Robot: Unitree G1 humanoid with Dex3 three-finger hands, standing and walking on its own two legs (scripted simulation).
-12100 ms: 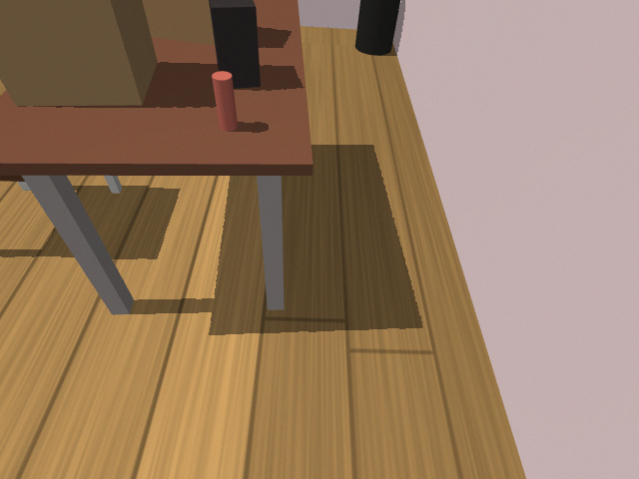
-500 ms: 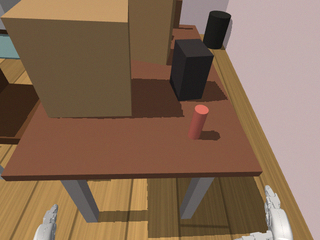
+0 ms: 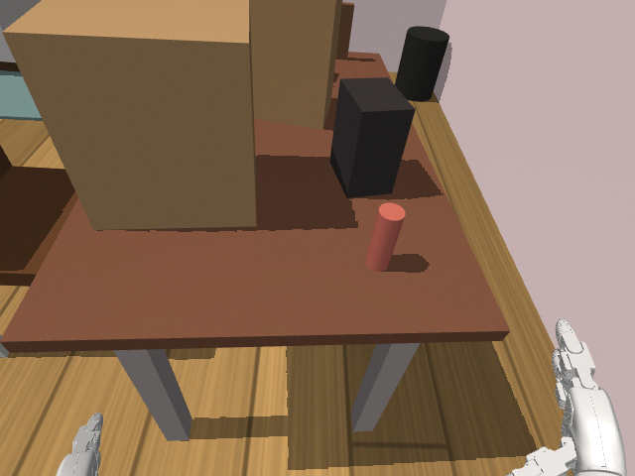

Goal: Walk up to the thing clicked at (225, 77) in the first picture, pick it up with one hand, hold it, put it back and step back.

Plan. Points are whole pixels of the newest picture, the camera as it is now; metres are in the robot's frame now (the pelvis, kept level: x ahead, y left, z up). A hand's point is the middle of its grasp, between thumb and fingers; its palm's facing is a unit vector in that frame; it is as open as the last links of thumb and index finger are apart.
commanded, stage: rise first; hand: right
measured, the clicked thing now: (384, 238) +0.49 -0.15 +0.02
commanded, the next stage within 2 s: go down in 0.64 s
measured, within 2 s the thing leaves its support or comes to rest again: neither
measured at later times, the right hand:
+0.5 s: hand (544, 410) +0.17 -0.24 +0.10, palm faces +0.30 +0.87 -0.40, open 17.6 cm
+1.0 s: hand (550, 389) +0.19 -0.24 +0.12, palm faces +0.32 +0.88 -0.36, open 17.6 cm
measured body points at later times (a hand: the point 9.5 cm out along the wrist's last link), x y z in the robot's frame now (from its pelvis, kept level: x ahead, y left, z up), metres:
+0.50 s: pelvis -0.01 +0.00 +0.00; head -0.02 +0.02 +0.45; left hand +0.15 +0.26 -0.09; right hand +0.15 -0.28 +0.12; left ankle +0.02 +0.14 -0.74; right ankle -0.02 -0.14 -0.74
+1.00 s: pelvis -0.01 +0.01 +0.00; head -0.02 +0.02 +0.45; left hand +0.16 +0.27 -0.09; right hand +0.16 -0.29 +0.14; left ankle +0.02 +0.14 -0.74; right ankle -0.02 -0.14 -0.74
